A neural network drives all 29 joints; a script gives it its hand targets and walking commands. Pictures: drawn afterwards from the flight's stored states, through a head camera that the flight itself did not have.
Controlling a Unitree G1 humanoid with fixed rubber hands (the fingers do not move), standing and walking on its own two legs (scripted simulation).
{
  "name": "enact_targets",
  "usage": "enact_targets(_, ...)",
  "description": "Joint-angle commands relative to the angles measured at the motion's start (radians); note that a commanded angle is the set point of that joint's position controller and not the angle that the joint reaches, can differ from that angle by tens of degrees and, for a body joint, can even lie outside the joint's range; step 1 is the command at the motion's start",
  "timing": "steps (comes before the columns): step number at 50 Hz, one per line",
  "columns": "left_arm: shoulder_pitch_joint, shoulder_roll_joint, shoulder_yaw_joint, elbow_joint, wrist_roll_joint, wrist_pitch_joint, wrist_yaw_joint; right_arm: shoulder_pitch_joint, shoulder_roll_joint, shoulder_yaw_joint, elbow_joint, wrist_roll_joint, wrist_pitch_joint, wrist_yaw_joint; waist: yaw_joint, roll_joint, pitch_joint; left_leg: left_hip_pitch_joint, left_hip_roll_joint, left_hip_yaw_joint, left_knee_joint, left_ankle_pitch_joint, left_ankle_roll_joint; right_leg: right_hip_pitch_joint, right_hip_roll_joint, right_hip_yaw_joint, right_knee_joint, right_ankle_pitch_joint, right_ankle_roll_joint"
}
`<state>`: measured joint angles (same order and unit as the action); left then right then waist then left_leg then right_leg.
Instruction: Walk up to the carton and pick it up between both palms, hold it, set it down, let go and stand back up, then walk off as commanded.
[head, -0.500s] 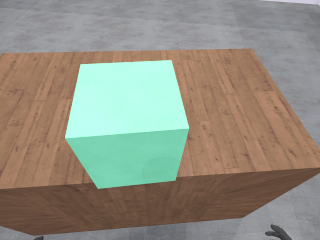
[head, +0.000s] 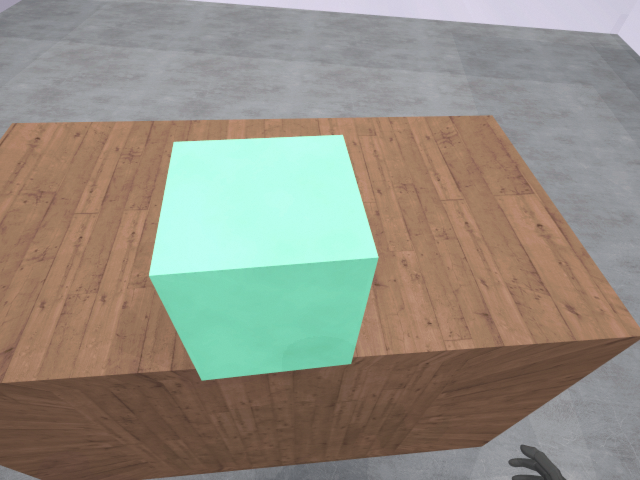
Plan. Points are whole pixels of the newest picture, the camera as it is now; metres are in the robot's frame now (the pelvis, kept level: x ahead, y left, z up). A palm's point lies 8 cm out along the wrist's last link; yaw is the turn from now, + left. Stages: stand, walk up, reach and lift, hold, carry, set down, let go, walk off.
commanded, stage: walk up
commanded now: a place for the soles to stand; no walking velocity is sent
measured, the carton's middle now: (269, 262) +0.37 +0.06 +0.06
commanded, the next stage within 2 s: stand in 0.82 s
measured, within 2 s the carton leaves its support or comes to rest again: neither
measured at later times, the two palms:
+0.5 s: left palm out of the picture +0.11 +0.29 -0.10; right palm out of the picture +0.09 -0.34 -0.10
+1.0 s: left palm out of the picture +0.10 +0.30 -0.11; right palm out of the picture +0.10 -0.34 -0.10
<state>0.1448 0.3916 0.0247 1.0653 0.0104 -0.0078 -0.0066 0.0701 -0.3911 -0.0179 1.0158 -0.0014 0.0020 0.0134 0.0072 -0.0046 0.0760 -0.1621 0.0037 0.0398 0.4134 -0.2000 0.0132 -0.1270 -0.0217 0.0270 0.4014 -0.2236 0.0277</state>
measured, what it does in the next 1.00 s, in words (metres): stands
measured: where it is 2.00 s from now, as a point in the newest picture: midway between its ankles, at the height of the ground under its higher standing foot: outside the picture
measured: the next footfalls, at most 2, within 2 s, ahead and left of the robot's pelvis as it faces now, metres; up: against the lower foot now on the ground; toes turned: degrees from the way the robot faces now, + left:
none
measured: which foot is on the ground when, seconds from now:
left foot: down 0.00-1.00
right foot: down 0.00-1.00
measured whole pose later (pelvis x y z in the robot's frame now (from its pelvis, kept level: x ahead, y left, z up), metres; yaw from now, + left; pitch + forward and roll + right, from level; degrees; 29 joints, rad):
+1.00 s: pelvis +0.01 -0.02 +0.01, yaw +1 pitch -2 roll +0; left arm 0.07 0.40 0.03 1.11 0.01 -0.01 -0.01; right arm 0.10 -0.40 -0.01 1.09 -0.01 -0.01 0.01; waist 0.00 0.00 0.06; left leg -0.13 0.03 0.01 0.33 -0.17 -0.02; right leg -0.09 0.01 0.00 0.32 -0.20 0.00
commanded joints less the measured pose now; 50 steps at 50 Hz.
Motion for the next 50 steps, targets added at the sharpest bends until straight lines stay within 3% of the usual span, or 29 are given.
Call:
enact_targets(1, -0.052, 0.179, 0.034, -0.032, -0.001, -0.024, 0.002, -0.030, -0.180, -0.038, -0.004, -0.006, -0.021, -0.005, -0.004, -0.024, -0.018, 0.043, 0.109, -0.136, -0.125, 0.013, 0.024, -0.072, -0.084, 0.102, -0.121, 0.020, -0.063)
enact_targets(4, -0.059, 0.185, 0.034, -0.022, -0.003, -0.028, 0.004, -0.018, -0.178, -0.036, 0.012, -0.006, -0.024, -0.007, -0.010, -0.023, -0.056, 0.070, 0.103, -0.119, -0.119, 0.075, 0.015, -0.044, -0.095, 0.104, -0.120, 0.100, -0.064)
enact_targets(22, -0.107, 0.192, 0.035, 0.003, 0.000, -0.020, 0.012, 0.001, -0.180, -0.029, 0.038, -0.007, -0.023, -0.014, -0.013, 0.010, -0.091, 0.076, 0.120, -0.105, -0.107, 0.194, 0.010, 0.016, -0.096, 0.073, -0.116, 0.211, -0.064)
enact_targets(26, -0.107, 0.185, 0.035, 0.005, -0.003, -0.019, 0.011, 0.000, -0.179, -0.028, 0.037, -0.005, -0.023, -0.016, -0.009, -0.005, -0.100, 0.077, 0.124, -0.105, -0.104, 0.208, 0.013, 0.031, -0.094, 0.071, -0.116, 0.230, -0.061)
enact_targets(50, -0.119, 0.191, 0.037, -0.001, 0.003, -0.017, 0.006, 0.009, -0.185, -0.033, 0.032, -0.007, -0.020, -0.016, -0.016, -0.002, -0.094, 0.072, 0.125, -0.121, -0.118, 0.152, 0.016, 0.021, -0.088, 0.069, -0.136, 0.132, -0.061)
